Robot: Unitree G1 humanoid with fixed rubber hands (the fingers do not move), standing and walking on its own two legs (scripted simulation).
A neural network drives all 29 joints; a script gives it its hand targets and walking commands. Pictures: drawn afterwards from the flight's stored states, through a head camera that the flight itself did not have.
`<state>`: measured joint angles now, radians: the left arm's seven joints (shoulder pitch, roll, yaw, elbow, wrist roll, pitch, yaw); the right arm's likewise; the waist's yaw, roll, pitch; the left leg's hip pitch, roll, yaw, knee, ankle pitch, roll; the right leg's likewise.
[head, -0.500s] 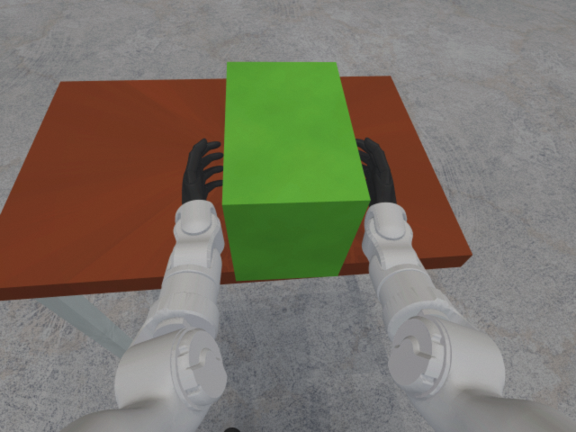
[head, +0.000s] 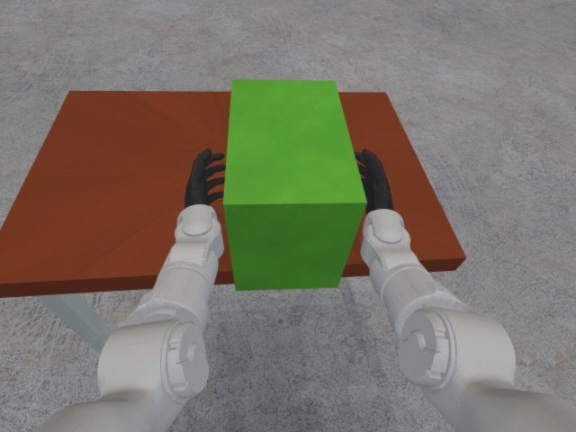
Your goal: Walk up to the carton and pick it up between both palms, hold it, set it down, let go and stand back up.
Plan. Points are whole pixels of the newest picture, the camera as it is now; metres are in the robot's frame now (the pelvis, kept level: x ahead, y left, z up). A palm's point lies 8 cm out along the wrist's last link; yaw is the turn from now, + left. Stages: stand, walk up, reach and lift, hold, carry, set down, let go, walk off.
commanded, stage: reach and lift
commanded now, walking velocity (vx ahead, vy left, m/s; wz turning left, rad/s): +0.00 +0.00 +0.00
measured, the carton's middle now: (285, 185) +0.48 +0.04 +0.05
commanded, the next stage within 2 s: none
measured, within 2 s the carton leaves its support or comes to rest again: leaves its support in 0.08 s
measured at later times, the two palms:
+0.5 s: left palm (181, 173) +0.40 +0.18 +0.14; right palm (385, 163) +0.42 -0.08 +0.17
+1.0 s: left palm (169, 164) +0.38 +0.19 +0.17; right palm (387, 172) +0.39 -0.07 +0.18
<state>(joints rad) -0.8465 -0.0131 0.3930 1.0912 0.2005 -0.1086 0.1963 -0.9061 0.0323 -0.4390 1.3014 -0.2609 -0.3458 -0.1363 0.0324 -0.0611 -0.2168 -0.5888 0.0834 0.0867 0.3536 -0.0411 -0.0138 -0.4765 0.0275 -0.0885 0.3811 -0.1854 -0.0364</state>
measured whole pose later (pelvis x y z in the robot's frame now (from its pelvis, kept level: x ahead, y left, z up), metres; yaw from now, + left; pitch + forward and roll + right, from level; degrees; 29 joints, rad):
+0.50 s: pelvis +0.00 -0.01 +0.00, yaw +2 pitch +5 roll -1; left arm -0.82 0.03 0.32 0.84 0.12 0.27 0.18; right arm -0.96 0.02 -0.17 1.10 0.08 0.06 -0.18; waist 0.00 -0.05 -0.16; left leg -0.39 0.07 0.04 0.39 -0.09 -0.03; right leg -0.24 0.03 -0.12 0.38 -0.23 -0.04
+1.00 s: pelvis -0.01 +0.01 +0.00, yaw +3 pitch -2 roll -2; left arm -0.80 0.04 0.28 0.61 0.17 0.49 0.16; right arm -0.90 0.06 -0.18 0.93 0.13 0.18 -0.20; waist -0.06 -0.06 -0.05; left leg -0.27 0.06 0.02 0.40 -0.10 -0.01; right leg -0.09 0.02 -0.12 0.34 -0.21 -0.02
